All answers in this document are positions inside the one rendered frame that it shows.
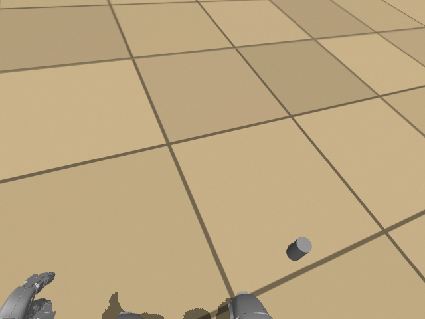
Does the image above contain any left robot hand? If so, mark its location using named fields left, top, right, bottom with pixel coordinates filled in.
left=0, top=272, right=56, bottom=319

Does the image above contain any can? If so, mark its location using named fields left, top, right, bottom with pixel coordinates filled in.
left=286, top=237, right=312, bottom=261

